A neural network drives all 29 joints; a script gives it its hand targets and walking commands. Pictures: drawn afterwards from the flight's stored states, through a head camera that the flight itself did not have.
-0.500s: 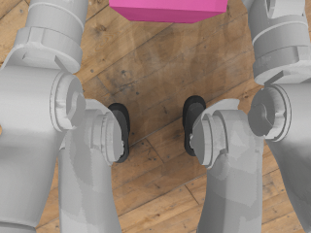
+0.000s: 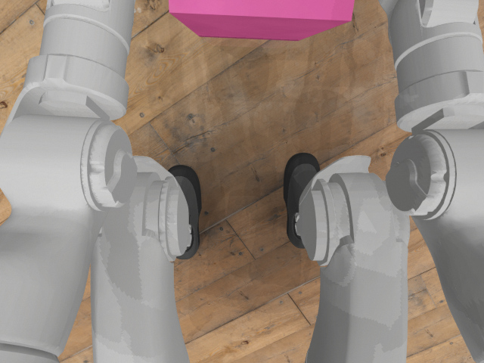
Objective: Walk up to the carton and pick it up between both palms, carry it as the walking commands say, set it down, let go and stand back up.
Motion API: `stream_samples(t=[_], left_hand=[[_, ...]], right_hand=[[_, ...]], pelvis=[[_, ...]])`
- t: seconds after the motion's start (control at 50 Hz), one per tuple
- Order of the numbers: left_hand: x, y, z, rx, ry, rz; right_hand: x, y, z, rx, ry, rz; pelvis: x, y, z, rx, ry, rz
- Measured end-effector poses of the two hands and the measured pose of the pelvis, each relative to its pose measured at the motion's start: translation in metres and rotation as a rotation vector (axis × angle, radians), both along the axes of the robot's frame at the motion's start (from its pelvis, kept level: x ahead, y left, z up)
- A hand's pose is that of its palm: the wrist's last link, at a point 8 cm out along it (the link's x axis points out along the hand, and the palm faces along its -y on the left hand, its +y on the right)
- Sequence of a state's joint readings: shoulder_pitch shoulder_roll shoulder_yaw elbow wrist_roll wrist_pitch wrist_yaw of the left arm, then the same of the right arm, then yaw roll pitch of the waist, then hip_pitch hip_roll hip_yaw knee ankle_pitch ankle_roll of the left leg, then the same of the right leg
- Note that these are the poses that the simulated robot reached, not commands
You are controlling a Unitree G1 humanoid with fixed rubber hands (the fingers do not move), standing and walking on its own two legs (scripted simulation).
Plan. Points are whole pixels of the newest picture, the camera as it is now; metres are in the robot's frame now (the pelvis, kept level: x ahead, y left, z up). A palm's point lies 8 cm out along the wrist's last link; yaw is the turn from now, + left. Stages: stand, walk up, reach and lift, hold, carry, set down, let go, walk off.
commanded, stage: reach and lift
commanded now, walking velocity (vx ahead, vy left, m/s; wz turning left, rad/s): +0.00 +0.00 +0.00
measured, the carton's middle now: out of the picture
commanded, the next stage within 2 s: none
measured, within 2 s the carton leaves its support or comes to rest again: leaves its support in 0.26 s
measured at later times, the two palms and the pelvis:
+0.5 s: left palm out of the picture +0.58 +0.11 -0.10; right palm out of the picture +0.56 -0.15 -0.11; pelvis -0.01 +0.00 +0.01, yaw +0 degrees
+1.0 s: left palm out of the picture +0.57 +0.12 -0.06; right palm out of the picture +0.56 -0.14 -0.06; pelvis -0.02 +0.01 +0.04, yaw +1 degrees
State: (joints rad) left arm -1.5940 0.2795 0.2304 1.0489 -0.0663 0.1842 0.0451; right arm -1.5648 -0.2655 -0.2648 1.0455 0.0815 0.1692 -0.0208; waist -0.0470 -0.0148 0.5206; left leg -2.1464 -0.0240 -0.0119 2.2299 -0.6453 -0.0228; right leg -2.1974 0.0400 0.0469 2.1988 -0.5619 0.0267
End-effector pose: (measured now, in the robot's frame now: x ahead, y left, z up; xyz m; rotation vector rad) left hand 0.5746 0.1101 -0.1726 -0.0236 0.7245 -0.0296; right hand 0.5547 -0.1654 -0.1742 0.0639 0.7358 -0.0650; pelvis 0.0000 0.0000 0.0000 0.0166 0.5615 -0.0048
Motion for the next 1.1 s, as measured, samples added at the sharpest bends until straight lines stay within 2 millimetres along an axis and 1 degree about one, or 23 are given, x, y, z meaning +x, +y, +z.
stream_samples(t=[0.24,0.32,0.46,0.54,0.6,0.74,0.8,0.86,0.94,0.98,1.1], left_hand=[[-0.001,-0.004,0.011,0.061,0.015,-0.006],[0.0,-0.003,0.024,0.077,0.015,0.007],[0.005,0.001,0.061,0.086,-0.032,0.043],[0.006,0.001,0.074,0.077,-0.042,0.065],[0.004,0.001,0.074,0.077,-0.038,0.072],[-0.005,0.005,0.065,0.093,-0.01,0.088],[-0.006,0.007,0.072,0.098,-0.029,0.091],[-0.006,0.008,0.084,0.093,-0.048,0.097],[-0.007,0.01,0.103,0.091,-0.057,0.106],[-0.008,0.009,0.108,0.072,-0.054,0.119],[-0.018,0.011,0.12,0.07,-0.057,0.124]], right_hand=[[0.0,0.005,0.01,-0.139,0.028,0.005],[-0.002,0.009,0.017,-0.152,0.048,0.007],[0.002,0.016,0.052,-0.158,0.014,0.004],[0.002,0.017,0.064,-0.126,0.01,-0.03],[0.001,0.017,0.065,-0.112,0.016,-0.045],[0.001,0.021,0.062,-0.116,0.04,-0.031],[0.005,0.023,0.073,-0.126,0.02,-0.019],[0.008,0.024,0.087,-0.119,0.0,-0.026],[0.005,0.026,0.103,-0.075,-0.009,-0.061],[0.003,0.025,0.108,-0.057,-0.009,-0.083],[-0.001,0.027,0.126,-0.061,-0.012,-0.077]], pelvis=[[-0.003,0.001,-0.001,-0.002,-0.016,0.004],[-0.005,0.002,0.0,-0.004,-0.034,0.006],[-0.01,0.003,0.006,-0.007,-0.077,0.011],[-0.013,0.004,0.013,-0.01,-0.08,0.014],[-0.014,0.005,0.017,-0.012,-0.071,0.016],[-0.013,0.005,0.023,-0.014,-0.056,0.016],[-0.013,0.005,0.025,-0.015,-0.058,0.017],[-0.014,0.004,0.029,-0.017,-0.068,0.021],[-0.017,0.004,0.037,-0.019,-0.083,0.024],[-0.019,0.005,0.041,-0.02,-0.087,0.025],[-0.024,0.006,0.051,-0.023,-0.099,0.026]])
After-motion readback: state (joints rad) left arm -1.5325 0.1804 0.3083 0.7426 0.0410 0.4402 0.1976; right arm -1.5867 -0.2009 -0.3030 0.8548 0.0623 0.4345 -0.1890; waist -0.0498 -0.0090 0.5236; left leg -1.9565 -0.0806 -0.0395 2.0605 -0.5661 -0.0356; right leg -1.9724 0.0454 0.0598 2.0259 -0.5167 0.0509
